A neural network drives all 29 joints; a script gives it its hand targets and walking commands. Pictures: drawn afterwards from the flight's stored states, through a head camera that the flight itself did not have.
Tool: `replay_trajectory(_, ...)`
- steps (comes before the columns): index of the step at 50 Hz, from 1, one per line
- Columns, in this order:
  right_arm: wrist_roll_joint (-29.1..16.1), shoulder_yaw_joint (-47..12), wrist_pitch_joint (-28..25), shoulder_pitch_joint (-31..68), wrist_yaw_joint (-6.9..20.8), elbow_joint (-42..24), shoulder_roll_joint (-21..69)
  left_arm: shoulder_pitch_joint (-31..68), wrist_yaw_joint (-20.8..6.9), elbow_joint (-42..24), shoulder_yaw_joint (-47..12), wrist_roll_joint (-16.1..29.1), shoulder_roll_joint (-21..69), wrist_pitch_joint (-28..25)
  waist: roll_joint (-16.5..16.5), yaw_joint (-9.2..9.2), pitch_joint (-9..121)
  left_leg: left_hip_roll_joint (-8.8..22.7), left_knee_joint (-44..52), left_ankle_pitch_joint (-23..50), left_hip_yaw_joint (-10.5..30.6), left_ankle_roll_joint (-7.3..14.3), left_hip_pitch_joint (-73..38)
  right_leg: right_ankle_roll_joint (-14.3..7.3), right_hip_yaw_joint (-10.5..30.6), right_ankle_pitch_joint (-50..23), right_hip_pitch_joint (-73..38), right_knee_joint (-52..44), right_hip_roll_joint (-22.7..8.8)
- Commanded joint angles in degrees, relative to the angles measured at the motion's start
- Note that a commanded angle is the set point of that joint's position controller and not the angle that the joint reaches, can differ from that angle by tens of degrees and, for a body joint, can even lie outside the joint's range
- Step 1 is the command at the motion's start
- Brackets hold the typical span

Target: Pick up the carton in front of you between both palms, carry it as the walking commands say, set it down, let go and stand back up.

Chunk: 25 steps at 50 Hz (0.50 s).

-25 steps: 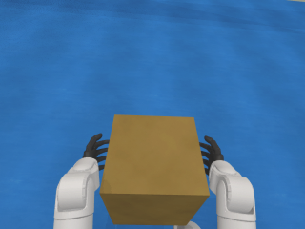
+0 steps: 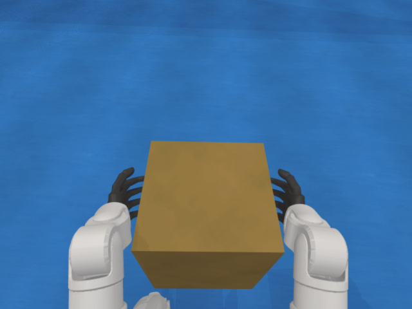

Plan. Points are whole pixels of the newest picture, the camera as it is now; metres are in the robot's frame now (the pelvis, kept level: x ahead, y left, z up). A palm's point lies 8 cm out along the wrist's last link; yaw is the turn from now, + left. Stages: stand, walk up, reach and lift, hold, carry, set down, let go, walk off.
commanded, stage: carry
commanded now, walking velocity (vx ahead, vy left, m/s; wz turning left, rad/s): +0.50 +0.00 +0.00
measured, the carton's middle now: (205, 220) +0.29 +0.01 +0.01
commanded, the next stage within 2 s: none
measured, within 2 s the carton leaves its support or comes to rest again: neither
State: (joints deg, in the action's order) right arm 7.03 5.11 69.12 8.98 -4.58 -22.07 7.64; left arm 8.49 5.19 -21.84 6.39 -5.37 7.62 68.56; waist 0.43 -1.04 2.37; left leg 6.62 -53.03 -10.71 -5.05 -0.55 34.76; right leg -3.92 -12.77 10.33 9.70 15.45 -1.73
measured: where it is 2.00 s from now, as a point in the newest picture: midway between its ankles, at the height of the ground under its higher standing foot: (211, 169)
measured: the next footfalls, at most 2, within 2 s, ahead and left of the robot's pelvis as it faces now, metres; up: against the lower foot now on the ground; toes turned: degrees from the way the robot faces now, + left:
left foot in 0.24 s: +0.39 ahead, +0.13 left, +0.00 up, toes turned +10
right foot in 0.74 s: +0.73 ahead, -0.10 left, +0.00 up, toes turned -13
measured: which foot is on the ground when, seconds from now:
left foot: up 0.00-0.22, down 0.24-0.78, up 0.80-1.00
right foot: down 0.00-0.24, up 0.26-0.72, down 0.74-1.00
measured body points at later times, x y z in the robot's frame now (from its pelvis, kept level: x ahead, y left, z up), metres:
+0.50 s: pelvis +0.35 +0.05 +0.00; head +0.38 +0.07 +0.45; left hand +0.63 +0.19 +0.04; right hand +0.61 -0.12 +0.05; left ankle +0.35 +0.12 -0.75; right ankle +0.36 -0.11 -0.68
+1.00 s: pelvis +0.70 -0.02 +0.00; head +0.72 -0.04 +0.45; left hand +0.98 +0.13 +0.07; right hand +0.98 -0.17 +0.06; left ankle +0.71 +0.14 -0.67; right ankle +0.69 -0.09 -0.75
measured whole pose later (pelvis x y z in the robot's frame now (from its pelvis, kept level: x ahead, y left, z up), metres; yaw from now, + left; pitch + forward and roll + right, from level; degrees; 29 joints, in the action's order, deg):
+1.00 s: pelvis +0.70 -0.02 +0.00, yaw +0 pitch +4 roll +2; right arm 6.9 5.2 69.4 9.1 -4.6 -22.4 7.7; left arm 8.6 5.0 -22.1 6.4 -5.4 7.6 68.7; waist 0.6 -0.9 1.5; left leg 6.6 -56.8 -12.0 -4.5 -0.3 33.7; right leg -3.8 -12.8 9.9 11.3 16.7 -2.3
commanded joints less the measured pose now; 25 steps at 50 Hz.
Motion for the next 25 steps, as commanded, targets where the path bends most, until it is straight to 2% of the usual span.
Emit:
replay_trajectory(1,-22.17,-41.24,-0.60,23.53,12.40,-3.65,52.36,24.24,-16.04,-4.11,-40.54,23.65,50.72,0.66,-7.48,0.15,13.67,0.29,8.45,5.23,-1.98,-1.07,4.71,-3.67,9.13,-13.15,-15.93,-7.15,-13.47)
replay_trajectory(4,-22.02,-41.05,0.34,22.16,12.68,-2.25,51.03,21.84,-15.99,-1.91,-39.57,22.10,49.22,1.27,-7.74,0.00,10.30,-1.23,16.84,8.84,-4.47,-0.68,3.59,-3.08,6.11,-18.98,-16.89,-6.56,-12.06)
replay_trajectory(8,-22.62,-41.02,0.97,23.08,13.67,-1.06,50.58,21.94,-15.87,-0.03,-39.28,20.81,49.34,1.42,-9.77,0.08,5.97,-3.10,24.79,12.18,-6.80,1.42,-0.93,-1.74,3.60,-25.60,-17.62,-5.59,-11.86)
replay_trajectory(9,-22.77,-40.93,0.99,23.28,13.91,-0.74,50.71,22.18,-15.85,0.24,-39.37,20.65,49.57,1.37,-10.14,0.25,6.21,-3.50,25.93,11.88,-7.29,2.05,-3.71,-1.16,2.70,-29.60,-18.14,-3.58,-11.97)
replay_trajectory(11,-22.86,-40.43,0.72,23.15,14.33,0.26,51.28,22.72,-15.87,0.27,-39.91,20.67,50.05,1.16,-10.03,1.21,10.61,-6.85,27.84,8.62,-10.83,2.52,-16.72,0.81,-0.60,-39.37,-16.94,7.96,-10.84)
replay_trajectory(12,-22.77,-40.05,0.42,22.66,14.54,0.93,51.52,23.54,-15.89,-0.21,-40.28,20.83,50.19,1.02,-7.08,2.29,14.50,-7.83,28.81,5.36,-11.49,2.51,-28.91,2.10,-2.15,-36.29,-11.58,19.08,-8.42)
replay_trajectory(13,-22.57,-39.76,0.14,22.42,14.78,1.15,51.48,24.50,-15.87,-0.47,-40.65,21.14,50.32,0.89,0.41,2.97,18.97,2.35,31.22,-4.59,3.21,4.07,-40.89,3.91,-0.68,-19.96,-0.40,32.63,-6.52)
replay_trajectory(14,-22.81,-39.59,-0.81,22.48,15.14,2.81,52.06,25.53,-15.76,-2.66,-41.86,21.53,50.99,0.86,16.82,2.63,24.23,17.66,37.08,-10.38,30.22,13.42,-54.95,6.09,2.79,4.02,18.78,51.04,1.25)
replay_trajectory(15,-23.70,-40.20,-1.38,21.68,15.28,2.74,54.19,26.35,-15.86,-2.14,-42.16,21.75,51.53,0.29,15.82,2.37,22.29,17.54,40.60,2.95,33.45,13.57,-52.67,5.12,10.32,15.65,24.51,58.78,1.79)
replay_trajectory(16,-23.97,-40.30,-2.05,22.68,15.32,1.47,55.46,26.59,-15.97,-1.52,-42.81,22.23,53.74,-0.57,12.13,2.24,22.00,16.01,38.24,12.76,25.26,12.44,-50.52,3.58,12.63,14.55,25.98,61.83,-1.41)
replay_trajectory(17,-24.26,-40.61,-2.65,23.49,15.30,0.63,56.94,26.64,-16.01,-1.84,-43.17,22.51,55.10,-1.39,5.07,2.05,22.06,14.70,36.63,19.25,19.32,10.59,-47.47,2.94,13.37,11.88,25.63,59.68,-3.78)
replay_trajectory(18,-24.39,-40.95,-3.21,23.93,15.31,-0.19,58.11,26.19,-15.99,-1.62,-43.61,22.69,56.60,-2.04,2.23,1.97,21.33,13.53,37.12,20.40,14.60,8.95,-44.06,2.71,13.03,9.11,25.05,55.86,-5.25)
replay_trajectory(19,-24.43,-41.16,-3.67,23.83,15.32,-0.70,58.77,25.35,-15.86,-1.59,-44.01,22.66,57.62,-2.62,3.34,1.69,21.52,12.24,38.51,17.11,11.24,7.41,-41.74,2.99,12.69,6.62,23.26,52.19,-6.13)
replay_trajectory(20,-24.47,-41.26,-4.03,22.90,15.40,-0.89,58.84,24.20,-15.65,-1.57,-44.29,22.46,58.10,-3.17,4.95,1.65,21.60,11.46,39.55,15.46,9.42,7.09,-40.75,3.32,11.37,5.22,22.57,49.90,-5.87)
replay_trajectory(25,-24.25,-41.37,-4.56,18.69,16.16,-1.71,55.77,20.32,-14.57,-2.28,-44.93,21.08,56.78,-4.47,7.69,1.79,16.11,9.46,43.49,13.71,2.87,8.13,-40.89,5.21,6.55,0.46,27.48,34.87,-5.29)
